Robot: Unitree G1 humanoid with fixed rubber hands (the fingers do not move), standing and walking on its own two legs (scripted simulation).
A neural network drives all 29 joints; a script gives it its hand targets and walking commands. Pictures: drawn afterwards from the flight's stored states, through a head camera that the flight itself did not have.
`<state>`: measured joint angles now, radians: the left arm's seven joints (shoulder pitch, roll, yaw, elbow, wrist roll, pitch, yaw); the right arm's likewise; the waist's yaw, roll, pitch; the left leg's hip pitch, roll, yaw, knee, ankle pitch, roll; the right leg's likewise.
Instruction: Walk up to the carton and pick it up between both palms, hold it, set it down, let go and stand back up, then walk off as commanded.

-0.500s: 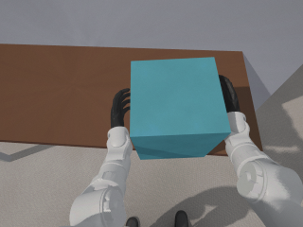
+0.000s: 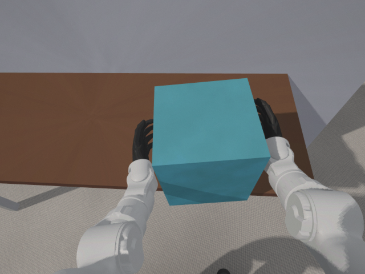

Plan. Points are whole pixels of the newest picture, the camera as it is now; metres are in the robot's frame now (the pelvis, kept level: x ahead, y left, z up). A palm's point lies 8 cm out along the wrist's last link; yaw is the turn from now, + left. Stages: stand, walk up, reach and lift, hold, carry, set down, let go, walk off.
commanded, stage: reach and lift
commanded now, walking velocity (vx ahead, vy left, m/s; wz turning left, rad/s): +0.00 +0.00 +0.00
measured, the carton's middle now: (204, 148) +0.41 +0.00 -0.03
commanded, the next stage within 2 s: none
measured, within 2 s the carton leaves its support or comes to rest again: leaves its support in 0.04 s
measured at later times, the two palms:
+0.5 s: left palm (127, 130) +0.37 +0.15 +0.11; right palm (286, 113) +0.40 -0.15 +0.12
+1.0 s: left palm (99, 124) +0.36 +0.19 +0.14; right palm (269, 113) +0.39 -0.11 +0.15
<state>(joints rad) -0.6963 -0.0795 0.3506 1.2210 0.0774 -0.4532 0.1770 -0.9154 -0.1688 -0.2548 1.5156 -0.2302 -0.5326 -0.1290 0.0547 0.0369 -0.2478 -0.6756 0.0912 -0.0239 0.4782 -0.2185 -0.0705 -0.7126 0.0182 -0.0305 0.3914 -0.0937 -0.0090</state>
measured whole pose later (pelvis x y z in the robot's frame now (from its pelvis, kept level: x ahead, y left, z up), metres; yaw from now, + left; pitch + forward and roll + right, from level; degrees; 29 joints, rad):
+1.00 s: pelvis +0.00 +0.03 +0.02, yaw +4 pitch +0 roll -1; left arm -0.56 -0.04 0.24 0.51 0.13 0.28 0.10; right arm -0.67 -0.08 -0.05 0.80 0.14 0.10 -0.19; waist -0.05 0.00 -0.06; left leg -0.14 0.04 -0.06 0.36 -0.21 -0.03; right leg -0.14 -0.04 -0.07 0.24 -0.09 0.03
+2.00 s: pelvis -0.02 +0.02 +0.02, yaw +6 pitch -5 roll -1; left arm -0.62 -0.05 0.28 0.28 0.27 0.56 -0.01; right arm -0.63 0.01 -0.16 0.62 0.07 0.21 -0.18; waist -0.10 -0.08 0.02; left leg -0.07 0.03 -0.09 0.36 -0.20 -0.04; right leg -0.06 -0.04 -0.10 0.26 -0.10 0.02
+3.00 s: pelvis -0.03 +0.02 +0.02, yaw +4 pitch -8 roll -1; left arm -0.64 -0.07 0.33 0.16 0.33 0.70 -0.05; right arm -0.65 -0.04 -0.05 0.51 0.15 0.34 -0.23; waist -0.07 -0.03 0.03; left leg -0.01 0.03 -0.07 0.33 -0.18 -0.03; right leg -0.02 -0.04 -0.07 0.26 -0.09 0.03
